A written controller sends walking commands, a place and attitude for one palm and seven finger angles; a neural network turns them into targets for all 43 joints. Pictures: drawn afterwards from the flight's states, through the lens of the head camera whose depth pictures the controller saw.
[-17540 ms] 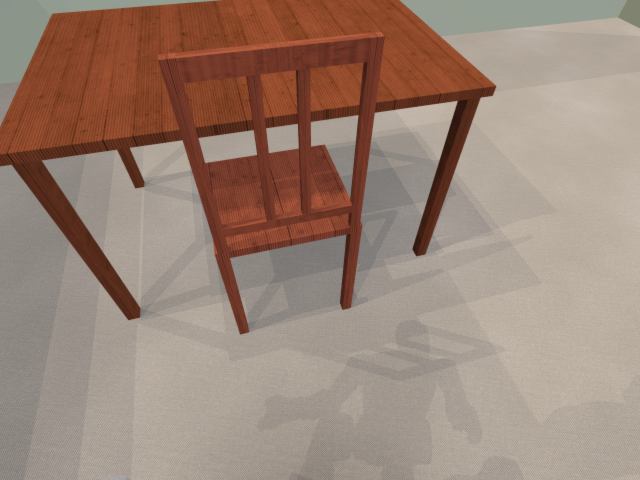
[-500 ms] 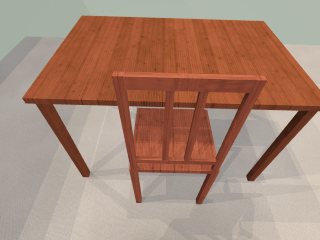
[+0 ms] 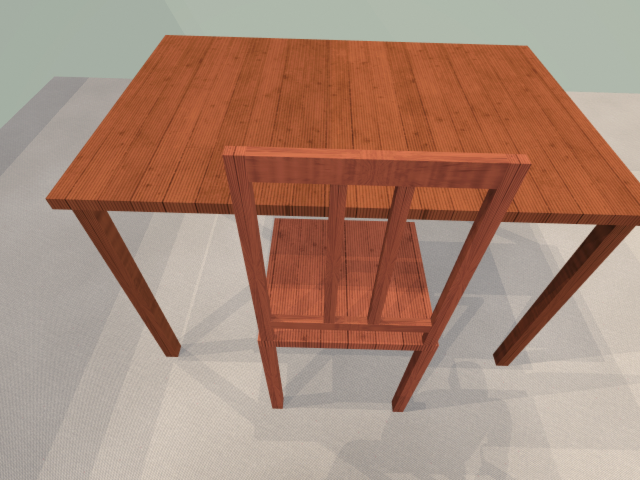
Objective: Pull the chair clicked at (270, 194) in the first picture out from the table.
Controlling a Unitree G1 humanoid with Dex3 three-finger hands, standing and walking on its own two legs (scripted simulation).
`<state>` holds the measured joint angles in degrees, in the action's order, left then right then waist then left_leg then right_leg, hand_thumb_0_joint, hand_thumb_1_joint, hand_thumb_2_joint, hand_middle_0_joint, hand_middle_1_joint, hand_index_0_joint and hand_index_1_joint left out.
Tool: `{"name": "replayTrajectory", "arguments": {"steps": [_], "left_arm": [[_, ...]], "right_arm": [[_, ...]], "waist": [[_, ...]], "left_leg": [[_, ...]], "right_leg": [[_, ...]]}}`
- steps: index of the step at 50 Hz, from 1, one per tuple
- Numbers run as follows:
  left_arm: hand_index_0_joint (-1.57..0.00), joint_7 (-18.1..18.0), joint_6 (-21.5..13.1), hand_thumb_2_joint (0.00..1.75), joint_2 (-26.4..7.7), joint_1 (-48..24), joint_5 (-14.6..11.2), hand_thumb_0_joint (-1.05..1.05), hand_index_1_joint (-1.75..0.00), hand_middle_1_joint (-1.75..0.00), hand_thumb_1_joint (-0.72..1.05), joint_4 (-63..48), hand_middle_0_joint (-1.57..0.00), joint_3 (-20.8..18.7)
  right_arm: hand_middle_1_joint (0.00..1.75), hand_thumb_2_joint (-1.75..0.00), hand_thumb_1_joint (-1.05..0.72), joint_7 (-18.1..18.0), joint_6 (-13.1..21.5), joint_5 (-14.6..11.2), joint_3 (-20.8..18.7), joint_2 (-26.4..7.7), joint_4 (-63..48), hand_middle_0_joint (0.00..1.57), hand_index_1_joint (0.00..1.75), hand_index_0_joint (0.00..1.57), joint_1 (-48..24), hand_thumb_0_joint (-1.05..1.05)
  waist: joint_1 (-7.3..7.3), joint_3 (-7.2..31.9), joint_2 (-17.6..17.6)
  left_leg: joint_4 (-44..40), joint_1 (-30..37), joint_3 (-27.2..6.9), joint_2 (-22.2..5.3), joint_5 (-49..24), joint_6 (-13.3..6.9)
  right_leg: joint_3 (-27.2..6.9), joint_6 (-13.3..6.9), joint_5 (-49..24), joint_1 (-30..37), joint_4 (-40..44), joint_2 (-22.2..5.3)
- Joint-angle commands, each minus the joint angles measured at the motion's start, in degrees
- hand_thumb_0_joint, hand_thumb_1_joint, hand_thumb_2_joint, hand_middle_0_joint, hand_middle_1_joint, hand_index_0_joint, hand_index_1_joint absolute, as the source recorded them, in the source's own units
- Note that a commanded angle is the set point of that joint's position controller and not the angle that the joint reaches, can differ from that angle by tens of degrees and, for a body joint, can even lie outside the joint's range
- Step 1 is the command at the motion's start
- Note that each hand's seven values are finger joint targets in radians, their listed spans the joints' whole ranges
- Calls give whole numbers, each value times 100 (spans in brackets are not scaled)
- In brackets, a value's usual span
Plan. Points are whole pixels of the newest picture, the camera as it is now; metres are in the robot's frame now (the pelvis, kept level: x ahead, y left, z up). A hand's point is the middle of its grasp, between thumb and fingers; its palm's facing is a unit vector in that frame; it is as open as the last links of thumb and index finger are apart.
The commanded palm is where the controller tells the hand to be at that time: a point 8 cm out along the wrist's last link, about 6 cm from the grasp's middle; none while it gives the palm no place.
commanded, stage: look again from close up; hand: left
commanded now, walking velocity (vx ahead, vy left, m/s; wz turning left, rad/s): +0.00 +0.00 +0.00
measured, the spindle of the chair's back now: (333, 264) +0.47 +0.01 -0.05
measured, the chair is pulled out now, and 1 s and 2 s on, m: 0.00 0.00 0.00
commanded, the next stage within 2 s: raise the hand toward the chair's back in 0.22 s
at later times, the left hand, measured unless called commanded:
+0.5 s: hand out of the picture +0.07 +0.18 -0.09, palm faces +0.10 -0.97 -0.23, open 16.9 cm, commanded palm +0.10 +0.20 -0.07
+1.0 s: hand (205, 477) +0.14 +0.15 -0.06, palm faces +0.09 -0.99 -0.06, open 16.6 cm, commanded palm +0.12 +0.21 -0.06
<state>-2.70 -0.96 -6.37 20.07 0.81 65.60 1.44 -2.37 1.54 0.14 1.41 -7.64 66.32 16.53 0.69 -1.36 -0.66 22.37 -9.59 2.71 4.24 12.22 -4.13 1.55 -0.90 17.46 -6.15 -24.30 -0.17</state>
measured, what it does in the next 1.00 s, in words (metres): lowers itself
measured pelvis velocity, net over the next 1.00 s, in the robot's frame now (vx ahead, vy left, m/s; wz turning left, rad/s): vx -0.06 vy -0.04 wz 0.04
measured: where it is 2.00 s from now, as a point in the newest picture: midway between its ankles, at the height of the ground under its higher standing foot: outside the picture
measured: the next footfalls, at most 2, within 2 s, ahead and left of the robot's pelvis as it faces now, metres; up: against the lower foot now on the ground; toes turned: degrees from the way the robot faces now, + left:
none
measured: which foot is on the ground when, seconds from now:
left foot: down 0.00-1.00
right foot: down 0.00-1.00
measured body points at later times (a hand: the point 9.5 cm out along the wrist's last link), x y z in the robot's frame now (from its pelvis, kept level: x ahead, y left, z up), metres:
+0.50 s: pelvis -0.02 +0.00 -0.02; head +0.00 -0.02 +0.43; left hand +0.06 +0.23 -0.08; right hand +0.05 -0.26 -0.14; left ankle +0.00 +0.07 -0.74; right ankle -0.05 -0.11 -0.74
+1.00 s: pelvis -0.06 -0.04 -0.11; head +0.01 -0.04 +0.33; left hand +0.13 +0.20 -0.05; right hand +0.17 -0.24 -0.19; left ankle +0.00 +0.07 -0.74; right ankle -0.05 -0.11 -0.74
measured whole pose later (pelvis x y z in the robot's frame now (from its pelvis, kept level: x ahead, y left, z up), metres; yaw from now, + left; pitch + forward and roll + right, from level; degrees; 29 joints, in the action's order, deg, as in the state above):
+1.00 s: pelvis -0.06 -0.04 -0.11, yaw +2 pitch +16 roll -3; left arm 12.2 -30.4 -11.7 24.7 -14.3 -0.4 -6.5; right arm -2.4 10.2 -0.7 1.9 -11.3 31.2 7.8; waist 2.4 8.9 2.3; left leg 71.3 -59.6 -3.0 -0.2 27.9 -0.3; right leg 9.4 -5.6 33.5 -52.4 -69.2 3.1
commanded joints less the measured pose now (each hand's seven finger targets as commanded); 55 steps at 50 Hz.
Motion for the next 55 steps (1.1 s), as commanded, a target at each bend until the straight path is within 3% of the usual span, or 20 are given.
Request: {"name": "replayTrajectory", "arguments": {"steps": [1, 15, 16, 17, 18, 19, 20, 21, 22, 25, 27, 29, 32, 33, 37, 41, 43, 45, 50, 55], "left_arm": [[-15, -3, -45, 30, -456, 590, -28, 0, -30, -30, -50, -40, -15, -81], [-15, 2, -32, 30, -416, 628, -23, 0, -30, -30, -50, -45, -15, -90], [-15, -182, -263, 30, -692, 726, 109, 0, -30, -30, -50, -30, -15, -86], [-15, -114, -1276, 30, -1707, -3304, -1005, 0, -30, -30, -50, -8692, -15, -316], [-15, -362, -1267, 30, -2213, -3054, -640, 0, -29, -29, -50, -8942, -15, -529], [-15, -524, -519, 30, -778, -410, -637, 0, -29, -29, -50, -7219, -15, 81], [-14, -506, -180, 30, 166, 381, -759, 0, -29, -29, -50, -6020, -14, 655], [-14, -424, -438, 30, -63, -16, -912, 0, -28, -28, -50, -6983, -14, 581], [-14, -350, -676, 30, -454, -23, -944, 0, -28, -28, -50, -7155, -14, 378], [-14, -53, -1333, 30, -151, -2, -1022, 0, -27, -27, -50, -7084, -14, 467], [-13, 247, -2006, 30, 24, 42, -1049, 0, -26, -26, -50, -6215, -13, 157], [-13, 751, -2759, 30, -32, 1008, -1227, 0, -25, -25, -50, -5921, -13, -303], [-13, 1307, -3649, 30, -622, 1706, -1226, 0, -24, -24, -50, -6062, -13, -1069], [-12, 1295, -3444, 30, -947, 2029, -1103, 0, -24, -24, -50, -5930, -12, -1394], [-12, 1163, -2571, 30, -930, 902, -1224, 0, -22, -22, -50, -7669, -12, -1014], [-11, 869, -3033, 30, -974, -16, -1352, 0, -21, -21, -50, -8694, -11, -1065], [-11, 1018, -3387, 30, -927, -458, -1352, 0, -20, -20, -50, -8676, -11, -821], [-11, 1328, -3527, 30, -890, -477, -1400, 0, -19, -19, -50, -8195, -11, -640], [-10, 1905, -2843, 30, -1271, -104, -1698, 0, -18, -18, -50, -7407, -10, -1060], [-9, 1456, -2411, 30, -1301, 412, -1803, 0, -16, -16, -50, -7697, -9, -1601]], "right_arm": [[30, -90, -90, -6, 70, -1, -45, -466, -138, 20, 30, 20, 401, 0], [30, -90, -90, 0, 39, 0, -48, -398, -112, 20, 30, 20, 485, 0], [30, -90, -90, 90, 102, -11, -76, -693, -596, 20, 30, 20, -97, 0], [30, -90, -90, -116, 793, -171, -358, -1890, -2693, 20, 30, 20, 206, 0], [30, -90, -90, -262, 1335, -271, -99, -1387, -2394, 20, 30, 20, -400, 0], [30, -90, -90, -213, 1648, -283, -187, -1137, -2517, 20, 30, 20, -283, 0], [30, -90, -90, -187, 1703, -376, -209, -1069, -2288, 20, 30, 20, -209, 0], [30, -90, -90, -183, 1735, -376, -302, -1334, -2617, 20, 30, 20, -204, 0], [30, -90, -90, -222, 1800, -402, -326, -1502, -2693, 20, 30, 20, -329, 0], [30, -90, -90, -251, 1946, -193, -360, -1554, -3213, 20, 30, 20, -411, 0], [30, -90, -90, -154, 1942, -29, -477, -1504, -3331, 20, 30, 20, -615, 0], [30, -90, -90, 70, 1860, 11, -556, -1395, -3624, 20, 30, 20, -827, 0], [30, -90, -90, 352, 1549, 53, -699, -1312, -4093, 20, 30, 20, -1099, 0], [30, -90, -90, 415, 1353, 11, -741, -1294, -4228, 20, 30, 20, -1142, 0], [30, -90, -90, 248, 809, -143, -588, -1189, -4965, 20, 30, 20, -1267, 0], [30, -90, -90, 26, 811, -56, -505, -1052, -4702, 20, 30, 20, -861, 0], [30, -90, -90, -45, 945, -25, -447, -1102, -4489, 20, 30, 20, -796, 0], [30, -90, -90, -70, 1103, -32, -401, -1168, -4314, 20, 30, 20, -855, 0], [30, -90, -90, -163, 1216, -218, -360, -1282, -4307, 20, 30, 20, -917, 0], [30, -90, -90, -188, 1159, -237, -407, -1080, -4330, 20, 30, 20, -959, 0]], "waist": [[-3, -276, -27], [-2, -480, 48], [115, -585, -481], [-821, 2207, 694], [-511, 2112, 1214], [-407, 1377, 1129], [-426, 360, 493], [-359, 111, 443], [-418, 398, 73], [-610, 572, -1078], [-469, 546, -1459], [115, 1089, -824], [506, 1988, -99], [671, 2024, 315], [302, 2203, 416], [-173, 2246, 433], [-488, 2124, 212], [-554, 1943, 424], [-245, 2310, 137], [53, 2634, -27]], "left_leg": [[-349, 178, -805, -907, -1112, 60], [-466, 27, -847, -881, -637, 75], [800, -454, -730, -942, -1738, 220], [270, 1279, -489, -473, -1686, 189], [369, 1462, -377, -729, -1725, 244], [-60, 719, -740, -815, -1175, 349], [-14, -201, -821, -706, -602, 332], [265, -536, -881, -638, 14, 323], [552, -620, -852, -602, 451, 266], [1417, -1314, -909, -482, 862, 212], [2146, -2253, -852, -430, 1113, 288], [2703, -2795, -594, -332, 745, 417], [3478, -3376, -374, -307, -46, 426], [3458, -3478, -293, -283, -114, 421], [3601, -3543, -177, -222, 304, 259], [3987, -3624, -436, -417, 334, 195], [4253, -3773, -520, -485, 434, 163], [4357, -3955, -561, -495, 728, 176], [4241, -4153, -526, -443, 1004, 158], [3782, -3794, -538, -445, 451, 178]], "right_leg": [[-480, -124, -1088, -423, 402, -597], [-482, -152, -701, -550, 487, -572], [-691, -17, -2788, -687, 436, -711], [-148, -40, -2014, -676, -305, -189], [20, -82, -807, -1116, -603, 59], [146, -165, 68, -1496, -934, 80], [297, -140, 34, -1688, -976, -32], [389, -124, -135, -1699, -792, -32], [336, -99, -47, -1894, -690, -20], [377, -22, 551, -2876, -1192, 69], [360, -27, 1118, -3824, -1755, 57], [287, -152, 961, -3897, -2394, 70], [79, -238, -217, -3745, -3358, 96], [7, -271, -416, -3506, -3399, 83], [-474, -115, -400, -3198, -2996, 38], [-603, 13, -370, -3564, -2954, 52], [-622, 71, -241, -3973, -2989, 72], [-616, 36, 356, -4265, -2955, 68], [-909, 118, 1210, -3677, -2532, -74], [-703, 198, 103, -2944, -2579, -136]]}}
